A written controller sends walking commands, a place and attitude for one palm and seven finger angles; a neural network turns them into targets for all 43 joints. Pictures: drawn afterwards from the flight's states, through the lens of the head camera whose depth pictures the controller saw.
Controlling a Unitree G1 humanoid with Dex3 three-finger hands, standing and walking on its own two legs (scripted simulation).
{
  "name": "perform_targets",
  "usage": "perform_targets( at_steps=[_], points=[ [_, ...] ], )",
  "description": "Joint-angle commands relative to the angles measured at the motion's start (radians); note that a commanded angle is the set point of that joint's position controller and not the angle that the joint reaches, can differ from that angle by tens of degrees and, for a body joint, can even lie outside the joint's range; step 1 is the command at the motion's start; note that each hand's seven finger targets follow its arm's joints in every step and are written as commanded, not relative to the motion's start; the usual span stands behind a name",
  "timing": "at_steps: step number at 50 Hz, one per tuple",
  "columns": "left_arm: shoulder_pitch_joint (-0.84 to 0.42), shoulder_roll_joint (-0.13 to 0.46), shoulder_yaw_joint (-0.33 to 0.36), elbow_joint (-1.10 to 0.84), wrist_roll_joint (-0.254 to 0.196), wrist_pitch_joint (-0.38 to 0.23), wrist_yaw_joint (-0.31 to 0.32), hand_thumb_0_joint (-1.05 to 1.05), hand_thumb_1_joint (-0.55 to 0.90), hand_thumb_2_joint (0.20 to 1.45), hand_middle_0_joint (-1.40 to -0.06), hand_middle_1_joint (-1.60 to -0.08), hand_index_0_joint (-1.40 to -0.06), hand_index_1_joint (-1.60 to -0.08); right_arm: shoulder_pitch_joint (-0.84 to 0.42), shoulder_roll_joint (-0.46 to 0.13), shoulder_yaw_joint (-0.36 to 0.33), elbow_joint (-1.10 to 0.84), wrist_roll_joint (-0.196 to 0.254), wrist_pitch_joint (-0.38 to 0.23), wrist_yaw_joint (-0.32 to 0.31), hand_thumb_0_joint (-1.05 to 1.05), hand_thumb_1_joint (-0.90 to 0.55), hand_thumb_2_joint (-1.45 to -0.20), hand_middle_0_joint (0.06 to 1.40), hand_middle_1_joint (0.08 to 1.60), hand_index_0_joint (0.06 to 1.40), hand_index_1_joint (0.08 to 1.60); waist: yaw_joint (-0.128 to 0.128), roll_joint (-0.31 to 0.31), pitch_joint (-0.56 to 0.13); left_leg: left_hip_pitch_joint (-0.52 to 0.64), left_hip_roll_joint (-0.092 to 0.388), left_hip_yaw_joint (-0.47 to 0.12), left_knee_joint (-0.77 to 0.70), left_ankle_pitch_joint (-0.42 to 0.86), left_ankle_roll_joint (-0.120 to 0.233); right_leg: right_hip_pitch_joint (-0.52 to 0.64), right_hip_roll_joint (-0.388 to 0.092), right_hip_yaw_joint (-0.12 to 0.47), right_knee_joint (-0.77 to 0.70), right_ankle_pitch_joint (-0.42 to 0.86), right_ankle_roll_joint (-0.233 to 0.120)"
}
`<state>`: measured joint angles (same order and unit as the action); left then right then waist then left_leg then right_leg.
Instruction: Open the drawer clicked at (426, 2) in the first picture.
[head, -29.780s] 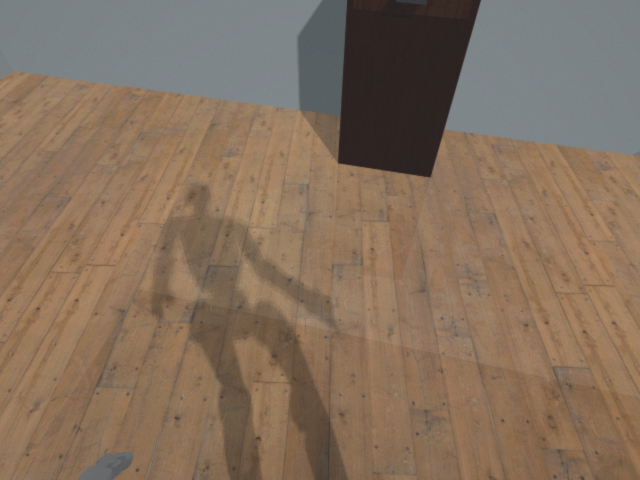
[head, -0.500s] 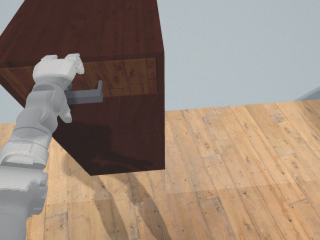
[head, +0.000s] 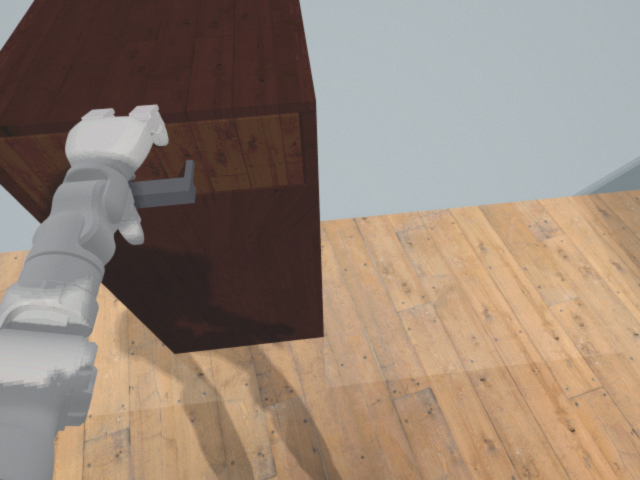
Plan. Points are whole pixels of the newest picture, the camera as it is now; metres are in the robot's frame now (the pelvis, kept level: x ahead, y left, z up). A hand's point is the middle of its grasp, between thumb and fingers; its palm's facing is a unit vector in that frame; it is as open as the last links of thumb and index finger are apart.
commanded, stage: re-aim the fingers above the handle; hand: left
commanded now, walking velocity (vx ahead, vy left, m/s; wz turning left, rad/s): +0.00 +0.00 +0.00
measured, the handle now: (157, 181) +0.51 +0.25 +0.05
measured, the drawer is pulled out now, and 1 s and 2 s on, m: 0.00 0.00 0.00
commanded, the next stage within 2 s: lower the fingers behind the handle in 1.38 s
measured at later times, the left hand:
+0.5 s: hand (149, 178) +0.47 +0.23 +0.10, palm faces -0.02 -0.02 -1.00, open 13.8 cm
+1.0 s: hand (150, 185) +0.46 +0.22 +0.10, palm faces -0.08 +0.00 -1.00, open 13.8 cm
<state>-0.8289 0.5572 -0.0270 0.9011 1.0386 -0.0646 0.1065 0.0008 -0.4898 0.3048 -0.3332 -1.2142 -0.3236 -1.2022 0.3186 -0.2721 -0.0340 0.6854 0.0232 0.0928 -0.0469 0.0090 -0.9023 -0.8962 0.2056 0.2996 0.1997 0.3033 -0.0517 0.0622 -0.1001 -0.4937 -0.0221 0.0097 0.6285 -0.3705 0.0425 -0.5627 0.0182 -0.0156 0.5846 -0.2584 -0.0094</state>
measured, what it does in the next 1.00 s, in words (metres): stands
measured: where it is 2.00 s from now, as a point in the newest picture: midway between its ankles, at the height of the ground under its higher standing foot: outside the picture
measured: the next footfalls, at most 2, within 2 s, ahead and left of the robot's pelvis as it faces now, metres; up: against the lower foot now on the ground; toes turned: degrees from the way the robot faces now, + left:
none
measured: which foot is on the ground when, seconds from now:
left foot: down 0.00-1.00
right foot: down 0.00-1.00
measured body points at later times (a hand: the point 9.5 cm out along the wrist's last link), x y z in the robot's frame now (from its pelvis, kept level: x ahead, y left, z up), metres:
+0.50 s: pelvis +0.00 +0.00 +0.00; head +0.06 -0.01 +0.45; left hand +0.47 +0.22 +0.16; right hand +0.06 -0.27 -0.13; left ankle -0.05 +0.09 -0.72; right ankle +0.01 -0.12 -0.72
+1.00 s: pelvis +0.00 -0.01 +0.00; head +0.06 -0.02 +0.45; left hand +0.46 +0.22 +0.15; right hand +0.08 -0.28 -0.13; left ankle -0.05 +0.09 -0.72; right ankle +0.01 -0.12 -0.72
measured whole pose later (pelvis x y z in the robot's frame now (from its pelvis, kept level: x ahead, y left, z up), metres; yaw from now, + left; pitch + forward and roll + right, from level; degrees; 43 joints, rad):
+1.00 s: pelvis +0.00 -0.01 +0.00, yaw +1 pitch +12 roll -1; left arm -0.83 0.50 -0.12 0.87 1.02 -0.02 0.04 0.00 -0.49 0.30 -0.32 -1.20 -0.32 -1.20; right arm 0.30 -0.28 -0.03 0.68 0.03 0.08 -0.06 0.01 -0.90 -0.90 0.21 0.30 0.20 0.30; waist -0.04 0.06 -0.08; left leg -0.45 -0.03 -0.01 0.60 -0.35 0.03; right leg -0.52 0.01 -0.03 0.57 -0.26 -0.02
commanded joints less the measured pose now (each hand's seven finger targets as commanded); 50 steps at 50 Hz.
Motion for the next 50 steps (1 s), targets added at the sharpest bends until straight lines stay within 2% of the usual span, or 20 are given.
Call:
perform_targets(
  at_steps=[1,4,7,12,15,17,19,20,26,27,30,32,34,37,38,42,43,44,48,50],
  points=[
    [-0.473,0.359,0.138,-0.175,0.011,0.024,0.061,0.000,-0.500,0.300,-0.300,-1.200,-0.300,-1.200,0.061,-0.145,-0.045,-0.086,0.001,-0.030,-0.009,0.000,-0.900,-0.900,0.200,0.300,0.200,0.300,0.006,-0.020,-0.411,0.123,0.005,-0.008,-0.051,0.492,-0.004,0.301,0.021,0.001,-0.011,0.333,-0.026],
    [-0.461,0.319,0.105,-0.167,0.011,0.034,0.058,0.000,-0.500,0.300,-0.300,-1.200,-0.300,-1.200,0.051,-0.139,-0.043,-0.095,0.005,-0.033,-0.008,0.000,-0.900,-0.900,0.200,0.300,0.200,0.300,0.002,-0.011,-0.382,0.120,0.005,-0.004,-0.056,0.469,-0.004,0.282,0.019,-0.003,-0.014,0.315,-0.023],
    [-0.505,0.318,0.091,-0.171,0.013,0.031,0.055,0.000,-0.500,0.300,-0.300,-1.200,-0.300,-1.200,0.056,-0.142,-0.042,-0.093,0.006,-0.036,-0.012,0.000,-0.900,-0.900,0.200,0.300,0.200,0.300,-0.009,-0.012,-0.389,0.122,0.007,-0.007,-0.061,0.450,-0.002,0.277,0.018,0.000,-0.016,0.300,-0.022],
    [-0.450,0.331,0.109,-0.159,0.009,0.025,0.037,0.000,-0.500,0.300,-0.300,-1.200,-0.300,-1.200,0.058,-0.141,-0.043,-0.102,0.006,-0.035,-0.016,0.000,-0.900,-0.900,0.200,0.300,0.200,0.300,0.002,-0.025,-0.403,0.121,0.004,-0.001,-0.057,0.463,0.001,0.304,0.017,0.004,-0.017,0.325,-0.020],
    [-0.476,0.278,0.065,-0.190,0.005,0.019,0.029,0.000,-0.500,0.300,-0.300,-1.200,-0.300,-1.200,0.060,-0.142,-0.047,-0.097,0.005,-0.040,-0.014,0.000,-0.900,-0.900,0.200,0.300,0.200,0.300,-0.012,-0.010,-0.386,0.154,0.009,-0.006,-0.054,0.470,0.000,0.258,0.020,0.000,-0.022,0.308,-0.021],
    [-0.481,0.164,-0.019,-0.237,-0.011,0.014,0.021,0.000,-0.500,0.300,-0.300,-1.200,-0.300,-1.200,0.063,-0.133,-0.053,-0.099,0.006,-0.043,-0.008,0.000,-0.900,-0.900,0.200,0.300,0.200,0.300,-0.027,0.002,-0.401,0.209,0.015,-0.018,-0.044,0.528,0.000,0.222,0.023,-0.006,-0.025,0.301,-0.020],
    [-0.503,0.104,-0.061,-0.254,-0.026,0.017,0.019,0.000,-0.500,0.300,-0.300,-1.200,-0.300,-1.200,0.062,-0.135,-0.058,-0.092,0.004,-0.046,-0.002,0.000,-0.900,-0.900,0.200,0.300,0.200,0.300,-0.042,0.005,-0.372,0.234,0.016,-0.025,-0.039,0.516,-0.003,0.176,0.027,-0.009,-0.033,0.270,-0.021],
    [-0.497,0.169,0.001,-0.253,-0.026,0.018,0.025,0.000,-0.500,0.300,-0.300,-1.200,-0.300,-1.200,0.067,-0.138,-0.061,-0.084,0.003,-0.046,-0.003,0.000,-0.900,-0.900,0.200,0.300,0.200,0.300,-0.027,-0.001,-0.378,0.227,0.016,-0.025,-0.042,0.507,-0.004,0.195,0.028,-0.008,-0.033,0.273,-0.023],
    [-0.524,0.307,0.119,-0.214,0.013,0.044,0.083,0.000,-0.500,0.300,-0.300,-1.200,-0.300,-1.200,0.048,-0.136,-0.042,-0.080,-0.004,-0.036,-0.003,0.000,-0.900,-0.900,0.200,0.300,0.200,0.300,0.011,0.012,-0.392,0.146,0.004,-0.022,-0.057,0.511,-0.013,0.271,0.023,-0.011,-0.006,0.304,-0.034],
    [-0.520,0.310,0.120,-0.216,0.020,0.052,0.095,0.000,-0.500,0.300,-0.300,-1.200,-0.300,-1.200,0.042,-0.128,-0.039,-0.085,-0.004,-0.039,0.001,0.000,-0.900,-0.900,0.200,0.300,0.200,0.300,0.020,0.043,-0.403,0.148,0.004,-0.020,-0.055,0.538,-0.014,0.277,0.021,-0.009,0.002,0.324,-0.034],
    [-0.491,0.286,0.110,-0.222,0.026,0.081,0.106,0.000,-0.500,0.300,-0.300,-1.200,-0.300,-1.200,0.038,-0.126,-0.041,-0.093,-0.006,-0.041,0.006,0.000,-0.900,-0.900,0.200,0.300,0.200,0.300,0.020,0.007,-0.437,0.162,0.009,-0.010,-0.052,0.574,-0.014,0.307,0.022,-0.008,0.001,0.362,-0.027],
    [-0.463,0.335,0.146,-0.216,0.023,0.089,0.103,0.000,-0.500,0.300,-0.300,-1.200,-0.300,-1.200,0.029,-0.131,-0.040,-0.100,-0.003,-0.037,0.003,0.000,-0.900,-0.900,0.200,0.300,0.200,0.300,0.028,-0.021,-0.450,0.144,0.007,-0.002,-0.059,0.555,-0.010,0.352,0.019,-0.002,-0.004,0.383,-0.023],
    [-0.444,0.327,0.140,-0.213,0.022,0.099,0.096,0.000,-0.500,0.300,-0.300,-1.200,-0.300,-1.200,0.019,-0.129,-0.039,-0.106,-0.001,-0.037,-0.001,0.000,-0.900,-0.900,0.200,0.300,0.200,0.300,0.030,-0.048,-0.440,0.130,0.005,0.003,-0.071,0.527,-0.007,0.373,0.016,-0.002,-0.009,0.388,-0.020],
    [-0.432,0.256,0.073,-0.195,0.013,0.109,0.064,0.000,-0.500,0.300,-0.300,-1.200,-0.300,-1.200,0.015,-0.135,-0.042,-0.106,0.008,-0.037,-0.003,0.000,-0.900,-0.900,0.200,0.300,0.200,0.300,0.005,-0.066,-0.398,0.145,0.010,0.006,-0.077,0.507,-0.001,0.340,0.016,-0.003,-0.026,0.369,-0.016],
    [-0.404,0.249,0.070,-0.198,0.008,0.112,0.052,0.000,-0.500,0.300,-0.300,-1.200,-0.300,-1.200,0.016,-0.138,-0.043,-0.108,0.008,-0.037,-0.004,0.000,-0.900,-0.900,0.200,0.300,0.200,0.300,0.010,-0.062,-0.397,0.156,0.010,0.006,-0.078,0.513,0.001,0.340,0.017,-0.003,-0.028,0.372,-0.017],
    [-0.447,0.114,-0.067,-0.173,-0.011,0.100,-0.012,0.000,-0.500,0.300,-0.300,-1.200,-0.300,-1.200,0.018,-0.136,-0.042,-0.102,0.016,-0.037,-0.014,0.000,-0.900,-0.900,0.200,0.300,0.200,0.300,-0.038,-0.082,-0.295,0.163,0.007,0.000,-0.086,0.399,0.006,0.256,0.014,-0.003,-0.062,0.278,-0.015],
    [-0.474,0.143,-0.047,-0.199,-0.012,0.087,-0.018,0.000,-0.500,0.300,-0.300,-1.200,-0.300,-1.200,0.022,-0.141,-0.043,-0.097,0.017,-0.038,-0.017,0.000,-0.900,-0.900,0.200,0.300,0.200,0.300,-0.037,-0.060,-0.296,0.174,0.006,-0.006,-0.086,0.391,0.004,0.239,0.016,-0.003,-0.060,0.264,-0.018],
    [-0.487,0.106,-0.081,-0.207,-0.012,0.077,-0.026,0.000,-0.500,0.300,-0.300,-1.200,-0.300,-1.200,0.020,-0.134,-0.042,-0.102,0.013,-0.041,-0.019,0.000,-0.900,-0.900,0.200,0.300,0.200,0.300,-0.041,-0.044,-0.297,0.185,0.001,-0.007,-0.081,0.387,0.007,0.228,0.015,0.000,-0.061,0.253,-0.019],
    [-0.545,0.173,-0.012,-0.260,-0.023,0.009,-0.013,0.000,-0.500,0.300,-0.300,-1.200,-0.300,-1.200,0.039,-0.127,-0.043,-0.095,0.003,-0.048,-0.028,0.000,-0.900,-0.900,0.200,0.300,0.200,0.300,-0.029,-0.024,-0.364,0.187,-0.008,-0.016,-0.060,0.406,0.006,0.253,0.014,0.007,-0.040,0.272,-0.025],
    [-0.583,0.256,0.057,-0.263,-0.005,-0.011,0.024,0.000,-0.500,0.300,-0.300,-1.200,-0.300,-1.200,0.045,-0.126,-0.041,-0.085,-0.001,-0.049,-0.027,0.000,-0.900,-0.900,0.200,0.300,0.200,0.300,-0.018,0.009,-0.384,0.165,-0.009,-0.019,-0.055,0.425,-0.002,0.259,0.014,0.008,-0.022,0.287,-0.028]
  ],
)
